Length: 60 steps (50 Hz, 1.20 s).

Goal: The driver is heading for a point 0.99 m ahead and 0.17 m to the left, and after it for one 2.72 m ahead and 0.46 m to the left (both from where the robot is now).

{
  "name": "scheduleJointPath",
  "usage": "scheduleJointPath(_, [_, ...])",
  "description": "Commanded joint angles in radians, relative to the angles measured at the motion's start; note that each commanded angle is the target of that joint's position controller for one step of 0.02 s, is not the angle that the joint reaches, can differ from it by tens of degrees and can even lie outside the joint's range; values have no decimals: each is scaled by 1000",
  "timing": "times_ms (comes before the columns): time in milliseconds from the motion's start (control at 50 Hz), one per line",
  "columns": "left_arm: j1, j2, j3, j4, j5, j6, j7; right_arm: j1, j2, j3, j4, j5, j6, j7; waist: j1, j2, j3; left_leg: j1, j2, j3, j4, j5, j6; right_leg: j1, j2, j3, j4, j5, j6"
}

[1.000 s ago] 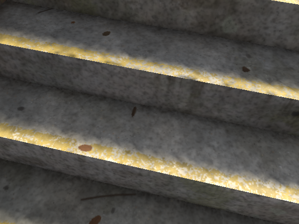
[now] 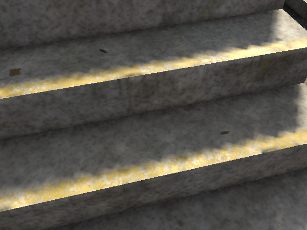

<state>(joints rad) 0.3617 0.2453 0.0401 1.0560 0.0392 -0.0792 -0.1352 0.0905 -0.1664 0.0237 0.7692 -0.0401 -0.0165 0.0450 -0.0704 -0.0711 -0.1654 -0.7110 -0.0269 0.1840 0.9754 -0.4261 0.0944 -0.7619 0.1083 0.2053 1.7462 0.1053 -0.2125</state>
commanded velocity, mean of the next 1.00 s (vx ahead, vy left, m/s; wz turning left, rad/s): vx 0.50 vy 0.00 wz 0.27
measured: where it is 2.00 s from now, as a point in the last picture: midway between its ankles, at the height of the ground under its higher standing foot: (116, 57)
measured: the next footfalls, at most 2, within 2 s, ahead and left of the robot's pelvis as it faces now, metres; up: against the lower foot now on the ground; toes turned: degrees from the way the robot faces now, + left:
right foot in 0.34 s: +0.40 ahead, -0.18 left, +0.18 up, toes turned -6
left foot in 0.84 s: +0.63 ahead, +0.09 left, +0.37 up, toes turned +16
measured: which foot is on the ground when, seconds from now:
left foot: down 0.00-0.38, up 0.40-0.82, down 0.84-1.00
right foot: up 0.00-0.32, down 0.34-0.86, up 0.88-1.00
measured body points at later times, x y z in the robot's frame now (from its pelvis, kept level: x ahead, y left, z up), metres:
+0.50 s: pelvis +0.31 -0.07 +0.18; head +0.32 -0.07 +0.63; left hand +0.44 +0.16 +0.05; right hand +0.30 -0.30 +0.03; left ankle +0.19 +0.09 -0.30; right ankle +0.36 -0.18 -0.48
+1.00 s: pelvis +0.57 +0.00 +0.36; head +0.55 +0.00 +0.81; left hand +0.54 +0.25 +0.21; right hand +0.73 -0.19 +0.22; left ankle +0.59 +0.08 -0.30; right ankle +0.50 -0.19 -0.15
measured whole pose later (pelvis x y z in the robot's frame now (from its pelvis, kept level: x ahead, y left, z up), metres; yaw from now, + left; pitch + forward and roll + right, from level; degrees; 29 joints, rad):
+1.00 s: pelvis +0.57 +0.00 +0.36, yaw +20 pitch +7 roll +3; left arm 0.27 0.24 0.01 1.06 0.07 -0.08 -0.12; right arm 0.19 -0.19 -0.01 0.97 -0.04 -0.03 0.06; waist -0.04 -0.06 -0.17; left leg -0.75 -0.14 0.06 1.09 -0.46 0.10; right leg -0.67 0.01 0.16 1.76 0.10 -0.15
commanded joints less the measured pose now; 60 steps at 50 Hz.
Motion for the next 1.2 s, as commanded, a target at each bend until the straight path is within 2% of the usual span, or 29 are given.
scheduleJointPath(20, [-88,-94,-23,-134,-1,20,55,82,165,41,188,17,-38,3,91,4,34,320,249,-496,-555,90,168,-444,-95,68,317,-135,-79])
scheduleJointPath(100, [-277,-112,-69,-246,-30,39,62,96,86,4,236,-60,-72,14,134,36,107,238,170,-136,-702,225,89,-508,-158,-106,179,-279,-70])
scheduleJointPath(120, [-344,-134,-84,-261,-32,40,55,201,48,-3,272,-76,-74,10,96,158,107,282,189,-172,-759,251,131,-566,-149,-177,417,-366,-74])
scheduleJointPath(200, [-604,-66,-121,-410,-24,61,96,456,18,13,401,-130,-59,40,28,35,102,610,254,-262,-811,198,112,-888,-201,-124,140,-299,-107])
scheduleJointPath(220, [-692,-188,-130,-542,-30,35,135,435,-38,-17,389,57,-110,-42,82,149,372,361,288,-265,-1019,32,93,-720,-232,-284,204,-510,52])
scheduleJointPath(240, [-852,-30,-140,-526,-20,100,100,406,-12,1,377,-76,-80,44,31,32,21,308,261,-216,-1007,237,99,-438,-246,-232,-165,-501,-44])
scheduleJointPath(280, [-785,-84,-141,-503,-8,136,49,406,-101,-16,336,-27,-107,99,110,259,31,172,267,-171,-996,952,190,-61,-149,-365,-187,-497,24])
scheduleJointPath(340, [-466,36,-98,-379,-22,115,45,442,-246,-64,329,15,-149,100,196,310,-136,607,306,-141,-642,1893,135,200,-9,-370,-631,-426,42])
scheduleJointPath(360, [-208,53,-81,-289,3,114,71,461,-182,-68,327,-25,-146,94,249,157,-308,356,271,-195,-317,1633,53,613,-155,-94,-675,33,-53])
scheduleJointPath(380, [55,113,-64,-216,1,124,78,557,-104,-46,317,-54,-132,119,291,-95,-480,56,133,-277,-37,904,62,935,-351,373,-1028,-112,-172])
scheduleJointPath(400, [181,198,-9,-148,10,120,78,523,-76,-67,361,-12,-101,134,323,-183,-349,-61,21,-419,601,509,53,727,-472,735,-1325,-491,-204])
scheduleJointPath(440, [-43,169,-2,-73,-29,40,86,416,25,-61,358,-2,-101,102,176,-125,-25,-339,4,-461,1125,526,72,436,-434,460,-1303,-694,-90])
scheduleJointPath(460, [-148,51,-25,-46,-29,31,85,347,45,-50,334,-9,-100,80,121,45,-24,-407,6,-447,1193,495,102,417,-419,316,-1262,-595,-80])
scheduleJointPath(500, [-291,-173,-76,-44,-4,26,85,228,74,-31,265,9,-62,54,26,128,-12,-401,60,-456,1092,455,158,348,-397,116,-1296,-390,-17])
scheduleJointPath(540, [-255,-202,-76,-16,18,-2,88,197,63,-25,253,10,-35,63,-31,115,43,-434,81,-402,1054,423,174,327,-347,-127,-1310,-173,33])
scheduleJointPath(580, [-221,-119,-54,-12,43,2,100,178,69,-12,249,27,-30,89,-6,-21,75,-495,52,-290,1389,225,168,339,-373,-193,-1442,-167,-32])
scheduleJointPath(640, [-52,-137,-84,91,104,10,86,-47,68,33,100,33,-24,61,17,54,135,-828,49,-342,1453,165,281,516,-407,-222,-1512,-300,-3])
scheduleJointPath(720, [45,-68,-89,76,127,-18,86,-233,-31,35,-7,35,9,43,57,55,69,-676,141,-170,935,375,209,522,-323,-407,-1615,-302,36])
scheduleJointPath(760, [54,-5,-78,52,87,-8,55,-393,-19,46,-72,30,53,55,91,2,110,-401,127,-64,653,52,150,377,-387,-433,-1801,-181,-20])
scheduleJointPath(800, [47,179,-44,45,39,-44,28,-276,-16,28,-66,40,71,87,-34,-91,52,-114,5,24,520,67,102,474,-433,-480,-1646,968,-67])
scheduleJointPath(840, [64,210,-17,39,4,-60,31,-64,-36,8,-11,26,46,65,-70,-110,5,-93,-108,26,143,33,73,835,-455,-503,-1401,1243,-61])
scheduleJointPath(880, [140,123,-24,18,88,-49,17,221,-155,-37,74,40,36,11,-81,18,-254,500,-49,-395,39,339,194,420,-330,-403,-948,906,25])
scheduleJointPath(900, [44,56,-30,-13,93,-24,-20,448,-226,-59,173,5,40,0,-146,212,-216,714,67,-748,-316,131,261,44,-166,-313,-652,13,85])
scheduleJointPath(920, [-19,31,-16,-21,32,-4,-32,510,-294,-99,195,-8,31,-3,-160,253,-141,629,159,-1042,-535,-116,241,-111,-93,-79,-129,-90,110])
scheduleJointPath(960, [-103,-57,-30,-40,27,-13,7,401,-175,-82,272,-10,-9,0,-61,213,49,401,133,-982,-506,-229,186,-335,-39,75,321,27,57])
scheduleJointPath(1000, [-171,-97,-55,-100,25,-17,42,203,-42,-40,282,4,-26,21,84,67,53,299,104,-796,-473,-4,164,-419,-56,86,382,2,-8])
scheduleJointPath(1040, [-145,-22,-48,-109,16,11,73,56,24,-11,267,-3,-44,38,176,17,49,202,85,-593,-491,249,152,-437,-110,-13,330,-37,0])
scheduleJointPath(1100, [-227,-36,-61,-140,2,31,73,202,-13,-9,283,-38,-75,20,127,166,54,154,45,-496,-574,305,167,-444,-120,-169,507,-251,50])
scheduleJointPath(1200, [-511,-28,-95,-304,14,24,109,442,-27,9,362,-83,-87,28,45,48,78,321,75,-563,-605,126,137,-631,-184,-180,267,-270,44])
Velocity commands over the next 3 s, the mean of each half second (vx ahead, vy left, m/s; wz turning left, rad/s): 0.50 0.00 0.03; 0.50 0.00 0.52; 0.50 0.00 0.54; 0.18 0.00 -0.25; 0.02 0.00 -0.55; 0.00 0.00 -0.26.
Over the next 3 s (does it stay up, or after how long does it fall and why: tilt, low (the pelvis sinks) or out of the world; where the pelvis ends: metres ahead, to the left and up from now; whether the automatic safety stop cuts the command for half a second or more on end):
stays up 1.03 0.08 0.64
